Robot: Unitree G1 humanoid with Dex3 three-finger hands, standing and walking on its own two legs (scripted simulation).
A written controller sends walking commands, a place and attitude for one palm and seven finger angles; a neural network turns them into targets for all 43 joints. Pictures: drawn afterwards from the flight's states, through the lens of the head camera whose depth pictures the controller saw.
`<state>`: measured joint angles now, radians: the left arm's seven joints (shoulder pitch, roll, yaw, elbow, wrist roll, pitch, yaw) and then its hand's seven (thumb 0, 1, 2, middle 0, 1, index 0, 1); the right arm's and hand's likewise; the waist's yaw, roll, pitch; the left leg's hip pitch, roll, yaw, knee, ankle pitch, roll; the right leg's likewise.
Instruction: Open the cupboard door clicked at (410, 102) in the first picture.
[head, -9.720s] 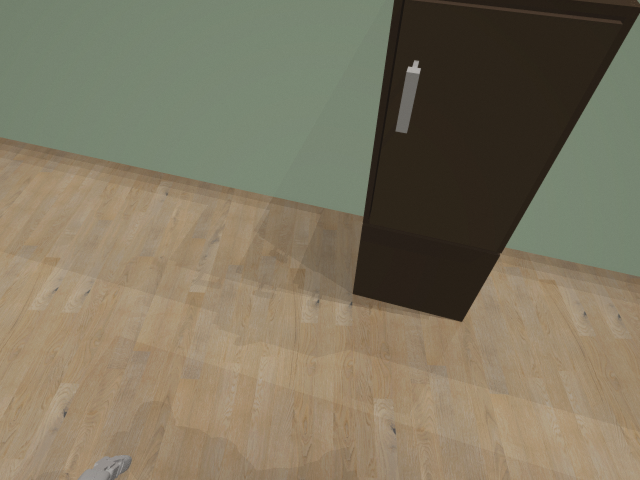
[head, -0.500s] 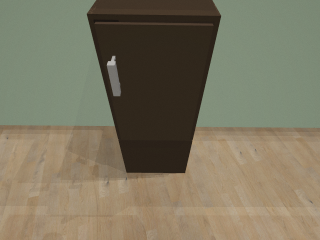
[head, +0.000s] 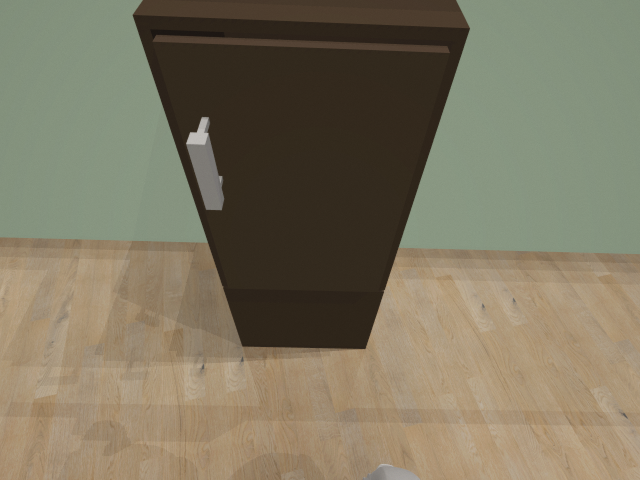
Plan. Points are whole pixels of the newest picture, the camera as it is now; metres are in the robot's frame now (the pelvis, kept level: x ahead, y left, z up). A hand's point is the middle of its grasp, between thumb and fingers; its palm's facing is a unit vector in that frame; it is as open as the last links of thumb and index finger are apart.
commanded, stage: come to a stop and stand still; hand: left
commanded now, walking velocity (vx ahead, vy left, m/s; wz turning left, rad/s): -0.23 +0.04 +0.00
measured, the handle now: (209, 164) +0.53 +0.19 +0.07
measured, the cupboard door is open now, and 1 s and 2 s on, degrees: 0 0 0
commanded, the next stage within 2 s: look again from close up in 1.24 s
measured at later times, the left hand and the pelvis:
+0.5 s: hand out of the picture +0.04 +0.19 -0.19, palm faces +0.12 -0.97 -0.19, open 7.3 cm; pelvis -0.01 -0.01 -0.02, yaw +2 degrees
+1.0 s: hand out of the picture -0.06 +0.17 -0.17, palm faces +0.06 -0.98 -0.17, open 7.4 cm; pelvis -0.05 +0.01 +0.00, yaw +1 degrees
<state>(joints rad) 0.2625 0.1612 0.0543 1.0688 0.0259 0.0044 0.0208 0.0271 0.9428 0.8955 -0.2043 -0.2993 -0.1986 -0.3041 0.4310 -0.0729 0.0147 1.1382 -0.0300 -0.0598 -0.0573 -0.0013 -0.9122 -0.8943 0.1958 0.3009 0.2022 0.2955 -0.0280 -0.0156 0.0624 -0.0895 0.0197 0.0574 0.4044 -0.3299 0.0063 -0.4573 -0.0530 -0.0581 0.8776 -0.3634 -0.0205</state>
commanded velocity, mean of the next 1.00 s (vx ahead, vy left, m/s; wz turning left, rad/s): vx -0.04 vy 0.05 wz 0.00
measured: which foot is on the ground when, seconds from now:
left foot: down 0.00-0.12, up 0.14-0.46, down 0.48-1.00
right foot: up 0.00-0.08, down 0.10-0.50, up 0.52-0.80, down 0.82-1.00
